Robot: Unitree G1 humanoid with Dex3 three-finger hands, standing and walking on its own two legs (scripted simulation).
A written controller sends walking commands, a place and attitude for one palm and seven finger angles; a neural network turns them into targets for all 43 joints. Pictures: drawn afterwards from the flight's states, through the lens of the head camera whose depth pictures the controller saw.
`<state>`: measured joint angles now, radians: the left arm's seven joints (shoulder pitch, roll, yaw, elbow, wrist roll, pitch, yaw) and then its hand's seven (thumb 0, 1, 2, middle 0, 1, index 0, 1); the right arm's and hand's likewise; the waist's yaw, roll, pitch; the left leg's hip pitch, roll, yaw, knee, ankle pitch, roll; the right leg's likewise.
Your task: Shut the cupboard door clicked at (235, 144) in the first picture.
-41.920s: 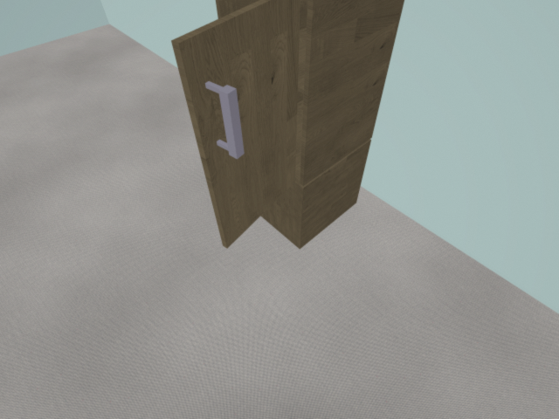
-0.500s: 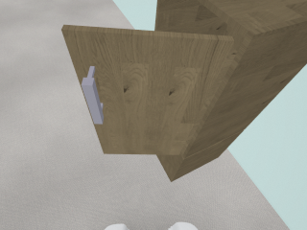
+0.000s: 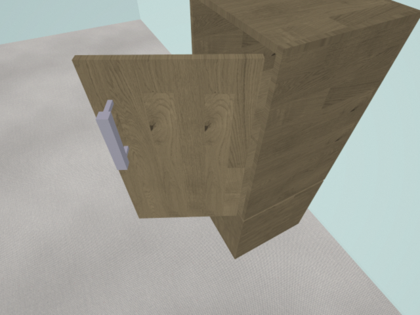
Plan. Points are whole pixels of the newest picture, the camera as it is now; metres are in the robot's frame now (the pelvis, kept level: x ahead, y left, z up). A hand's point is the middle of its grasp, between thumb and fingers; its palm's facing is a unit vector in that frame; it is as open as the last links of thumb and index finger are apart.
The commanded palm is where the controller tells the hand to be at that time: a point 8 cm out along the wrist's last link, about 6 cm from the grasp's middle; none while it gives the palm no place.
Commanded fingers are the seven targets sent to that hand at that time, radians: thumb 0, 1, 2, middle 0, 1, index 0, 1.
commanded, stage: come to a stop and stand still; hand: left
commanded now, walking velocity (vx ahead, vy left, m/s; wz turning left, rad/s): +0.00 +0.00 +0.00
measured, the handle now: (116, 136) +0.45 +0.23 +0.09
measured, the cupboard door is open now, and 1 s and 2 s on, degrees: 64 64 64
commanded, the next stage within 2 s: look again from close up in 0.12 s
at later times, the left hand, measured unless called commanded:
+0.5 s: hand out of the picture -0.03 +0.19 -0.17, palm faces +0.02 -0.97 -0.22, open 7.4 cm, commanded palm none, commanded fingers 0.00 0.90 0.90 -0.20 -0.30 -0.20 -0.30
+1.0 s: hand (116, 280) +0.19 +0.18 -0.02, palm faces +0.25 -0.96 -0.13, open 7.2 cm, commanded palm +0.09 +0.23 -0.05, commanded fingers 0.00 0.90 0.90 -0.37 -0.48 -0.37 -0.48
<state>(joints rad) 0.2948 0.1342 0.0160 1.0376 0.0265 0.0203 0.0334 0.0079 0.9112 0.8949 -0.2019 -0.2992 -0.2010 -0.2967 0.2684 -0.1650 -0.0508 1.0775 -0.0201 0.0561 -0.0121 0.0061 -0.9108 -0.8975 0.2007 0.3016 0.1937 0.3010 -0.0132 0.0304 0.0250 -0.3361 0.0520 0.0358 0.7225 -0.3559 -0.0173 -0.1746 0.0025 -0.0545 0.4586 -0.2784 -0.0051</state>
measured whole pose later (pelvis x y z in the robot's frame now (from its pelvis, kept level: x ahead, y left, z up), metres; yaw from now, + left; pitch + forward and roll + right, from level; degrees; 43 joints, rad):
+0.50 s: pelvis -0.02 +0.02 +0.00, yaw +0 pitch -1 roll +0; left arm 0.32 0.15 -0.01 1.09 0.02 -0.01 0.04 0.01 0.90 0.89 -0.20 -0.30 -0.20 -0.30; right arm 0.30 -0.17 0.00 1.06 -0.02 -0.01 -0.02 0.02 -0.94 -0.90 0.20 0.30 0.19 0.30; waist 0.00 0.03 0.03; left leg -0.23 -0.01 0.06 0.51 -0.26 0.04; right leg -0.21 -0.05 -0.04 0.52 -0.29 0.02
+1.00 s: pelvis -0.01 +0.00 -0.01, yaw +2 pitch +1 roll +0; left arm 0.39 0.16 0.05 0.15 -0.14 -0.14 0.08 0.02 0.91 0.89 -0.24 -0.34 -0.23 -0.33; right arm 0.30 -0.23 -0.02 0.84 0.03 -0.28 -0.05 0.01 -0.91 -0.90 0.20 0.30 0.20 0.30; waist -0.02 0.03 -0.04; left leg -0.32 0.00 0.03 0.60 -0.30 0.00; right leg -0.29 -0.04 -0.07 0.62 -0.35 0.00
